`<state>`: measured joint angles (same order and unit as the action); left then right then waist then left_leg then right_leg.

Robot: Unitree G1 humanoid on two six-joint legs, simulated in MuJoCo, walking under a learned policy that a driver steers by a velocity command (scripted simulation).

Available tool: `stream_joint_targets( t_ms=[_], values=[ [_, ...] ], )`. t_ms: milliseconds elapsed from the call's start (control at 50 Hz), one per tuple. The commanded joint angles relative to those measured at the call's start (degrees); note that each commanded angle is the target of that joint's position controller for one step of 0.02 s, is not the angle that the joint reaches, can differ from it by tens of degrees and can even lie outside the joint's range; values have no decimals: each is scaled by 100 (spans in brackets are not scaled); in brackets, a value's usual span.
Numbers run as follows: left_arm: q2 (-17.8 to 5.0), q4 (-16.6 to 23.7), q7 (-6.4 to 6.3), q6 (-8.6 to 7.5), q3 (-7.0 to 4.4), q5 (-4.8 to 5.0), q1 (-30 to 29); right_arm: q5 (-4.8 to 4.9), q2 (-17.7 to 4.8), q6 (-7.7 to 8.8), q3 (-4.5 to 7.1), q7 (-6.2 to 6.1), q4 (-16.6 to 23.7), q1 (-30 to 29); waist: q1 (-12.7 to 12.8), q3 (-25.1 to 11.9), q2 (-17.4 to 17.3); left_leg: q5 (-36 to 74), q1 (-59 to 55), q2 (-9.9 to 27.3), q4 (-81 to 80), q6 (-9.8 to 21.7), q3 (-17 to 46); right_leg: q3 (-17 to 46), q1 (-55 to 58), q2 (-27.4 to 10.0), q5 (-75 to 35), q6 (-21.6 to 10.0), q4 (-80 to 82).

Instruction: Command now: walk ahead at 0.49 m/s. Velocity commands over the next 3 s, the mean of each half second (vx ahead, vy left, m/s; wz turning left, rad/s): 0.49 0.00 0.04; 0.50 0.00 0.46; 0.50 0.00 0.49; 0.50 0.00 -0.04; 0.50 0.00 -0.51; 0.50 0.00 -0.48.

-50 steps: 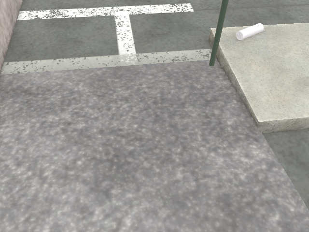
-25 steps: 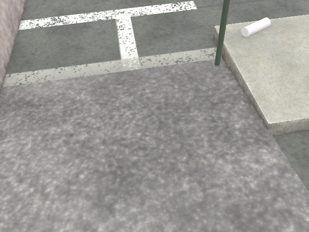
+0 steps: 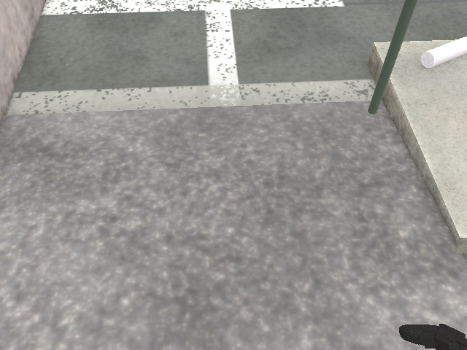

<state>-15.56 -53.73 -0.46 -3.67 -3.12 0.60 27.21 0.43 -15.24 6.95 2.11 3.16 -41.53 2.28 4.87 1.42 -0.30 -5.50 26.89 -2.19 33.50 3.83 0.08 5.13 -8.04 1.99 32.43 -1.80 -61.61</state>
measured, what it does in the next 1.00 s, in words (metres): goes down, turning left: right foot 0.03 m lower, then left foot 0.03 m lower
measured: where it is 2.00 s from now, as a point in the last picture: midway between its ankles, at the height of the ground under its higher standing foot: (190, 195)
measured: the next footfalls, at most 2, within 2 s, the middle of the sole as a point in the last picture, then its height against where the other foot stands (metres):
right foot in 0.48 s outside the picture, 0.03 m lower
left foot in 1.00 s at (209, 284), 0.03 m lower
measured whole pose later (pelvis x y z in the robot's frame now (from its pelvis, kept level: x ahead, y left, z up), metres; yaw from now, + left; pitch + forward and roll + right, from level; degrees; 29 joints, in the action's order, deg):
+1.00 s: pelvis +0.55 +0.04 -0.05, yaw +18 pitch +2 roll -4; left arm -17.1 -51.5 -0.9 -3.3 -5.0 1.5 19.4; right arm 0.7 -15.4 2.9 3.7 3.4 -38.8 5.3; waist 3.5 0.7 -2.2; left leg 0.9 26.1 1.3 29.0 7.1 -0.9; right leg -15.2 2.4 -1.5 25.1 1.6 -31.0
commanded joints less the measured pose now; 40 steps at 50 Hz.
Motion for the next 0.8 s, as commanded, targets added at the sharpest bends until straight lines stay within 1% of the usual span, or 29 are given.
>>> stream_joint_targets(
  t_ms=[20,40,60,80,100,120,160,200,240,280,320,360,400,420,440,460,480,500,520,540,560,580,600,620,640,680,700,760,800],
  values=[
    [-652,531,-12,-266,-41,340,211,128,-980,-174,348,-20,-298,2100,-975,-1524,-545,-831,-4431,2376,-1532,1634,4110,181,-4019,-305,-281,107,-2539],
    [-859,720,-60,-227,-100,259,-502,61,-770,-161,242,-29,-164,1393,-831,-679,67,-581,-3185,2142,-1735,1352,3382,21,-3818,-539,-981,116,-2016],
    [-766,678,-110,-140,-117,115,-628,-58,-669,-95,164,-11,-68,1024,-614,-333,241,320,-2241,1947,-1848,1307,2898,74,-3349,-746,-1276,162,-1675],
    [-637,681,-115,-91,-122,-9,-521,-90,-629,-63,175,-10,-92,845,-412,-203,113,822,-1759,1729,-1929,1238,2491,155,-3006,-895,-1498,182,-1144],
    [-506,684,-109,-67,-117,-42,-461,-109,-589,-29,161,-24,-170,897,-324,-170,-148,1204,-1488,1557,-2053,1137,2107,156,-2732,-999,-1624,164,-728],
    [-406,721,-106,-71,-106,-53,-503,-90,-581,8,161,-40,-268,1024,-321,-143,-276,1737,-1387,1467,-2123,1110,1824,87,-2655,-1022,-1728,170,-368],
    [-342,901,-85,-128,-97,-111,-876,-65,-713,23,198,-124,-421,1282,-384,-139,-244,2663,-1525,1378,-2207,1079,1334,-26,-2837,-1029,-2279,182,386],
    [-244,1066,-28,-202,-63,-119,-1316,-5,-787,-22,221,-224,-519,1414,-485,-111,-175,2788,-1557,1147,-2281,925,895,-137,-2728,-956,-3255,143,1495],
    [-168,1190,51,-267,-29,-91,-1778,62,-791,-64,209,-293,-630,1600,-651,-52,-160,2395,-1411,877,-2329,718,526,-326,-2261,-725,-4381,89,2510],
    [-153,1331,126,-298,-9,-46,-2199,113,-819,-86,205,-326,-798,1922,-830,63,-192,1654,-1448,893,-2366,650,564,-377,-2016,-575,-5065,41,3031],
    [-186,1489,193,-308,10,-28,-2555,133,-803,-139,197,-343,-939,2140,-936,247,-169,1200,-1783,1029,-2149,647,680,-307,-2178,-548,-5068,-50,3409],
    [-273,1646,271,-330,7,-34,-2835,106,-823,-212,207,-359,-1056,2336,-983,320,-126,1217,-2278,1254,-1691,667,847,-226,-2482,-536,-4628,-173,3584],
    [-383,1747,302,-353,-12,-42,-2907,88,-899,-282,243,-374,-1138,2525,-941,329,-94,1483,-2649,1439,-1238,670,1197,-138,-2552,-526,-3918,-259,3666],
    [-457,1746,295,-366,-31,-39,-2809,81,-946,-310,263,-370,-1148,2535,-859,294,-98,1824,-2768,1449,-978,656,1322,-167,-2419,-476,-3526,-299,3721],
    [-573,1667,278,-397,-80,-48,-2467,73,-970,-332,266,-346,-1126,2462,-655,93,-68,2386,-2776,1297,-492,594,1312,-285,-1880,-356,-3374,-393,3884],
    [-766,1457,255,-446,-168,-100,-1682,53,-911,-326,228,-299,-1045,2299,-256,-482,24,2668,-2312,971,383,488,1158,-349,-511,-383,-4005,-579,3806],
    [-1124,1286,194,-473,-251,-219,-560,-7,-723,-267,141,-271,-788,2029,223,-1376,376,1396,-1007,518,1997,280,952,469,1442,-1319,-5147,-946,3258],
    [-1232,1251,162,-338,-216,-190,-210,-135,-190,-169,7,-256,-950,2922,-91,-2112,1656,-3438,661,-240,3830,-21,630,1628,3258,-2500,-7016,-1385,2526],
    [-1272,1030,199,-233,-320,30,273,173,-509,-90,9,-246,-861,3172,112,-2684,1903,-3339,1712,-193,4615,-130,924,3301,3623,-3007,-3875,-2015,3414],
    [-850,1134,151,-177,-225,27,-73,297,-946,-120,157,-311,-802,2431,228,-1674,869,-2695,2076,223,4633,-201,835,2833,2805,-2618,-2687,-1673,3961],
    [-676,1219,134,-174,-147,-12,-685,269,-1000,-172,195,-338,-634,1867,97,-834,484,-2013,1971,420,4328,-254,636,2134,1717,-2357,-2755,-1408,4288],
    [-566,1291,166,-211,-86,-96,-1106,179,-845,-258,212,-363,-654,1756,-141,-410,211,-1641,1592,604,4091,-324,649,1682,810,-2149,-3164,-1323,4555],
    [-517,1271,187,-247,-93,-127,-1385,108,-642,-329,207,-362,-661,1856,-377,-196,269,-1357,1263,760,3682,-360,713,1273,254,-1978,-3387,-1256,4772],
    [-463,1235,200,-294,-95,-146,-1497,99,-470,-392,193,-359,-676,1949,-493,-106,382,-1196,945,870,3384,-366,707,862,-104,-1817,-3617,-1140,4989],
    [-446,1177,209,-343,-107,-135,-1544,96,-355,-438,190,-368,-647,1940,-541,-57,408,-1034,848,891,3164,-376,660,500,-261,-1720,-4095,-1086,5110],
    [-582,1043,166,-403,-172,-134,-1491,50,-322,-440,210,-366,-454,1761,-588,-85,367,-451,949,931,2602,-397,680,-6,-202,-1689,-4890,-1074,5190],
    [-624,981,126,-401,-195,-137,-1463,48,-310,-416,219,-346,-379,1651,-583,-91,335,-53,971,920,2204,-389,669,-268,-140,-1622,-5018,-1041,5217],
    [-697,858,22,-348,-222,-106,-1435,69,-174,-319,183,-224,-186,1161,-440,-41,273,1401,594,814,850,-285,376,-982,-185,-1347,-4786,-844,5244],
    [-736,750,-19,-315,-231,-58,-1256,75,-147,-298,169,-138,-9,754,-277,45,199,1966,451,710,326,-234,221,-1186,-64,-1355,-4528,-786,5208]
  ],
)
Over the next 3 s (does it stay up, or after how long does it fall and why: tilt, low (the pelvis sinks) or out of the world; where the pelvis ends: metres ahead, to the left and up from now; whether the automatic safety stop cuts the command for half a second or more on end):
stays up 1.58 0.42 -0.16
